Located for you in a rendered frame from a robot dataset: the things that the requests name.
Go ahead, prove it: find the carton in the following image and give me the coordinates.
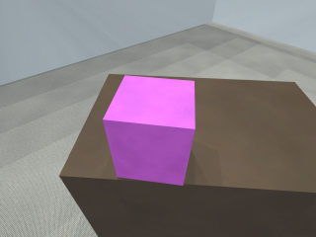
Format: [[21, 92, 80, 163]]
[[103, 75, 196, 186]]

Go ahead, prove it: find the pedestal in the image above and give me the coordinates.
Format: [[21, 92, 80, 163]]
[[59, 74, 316, 237]]

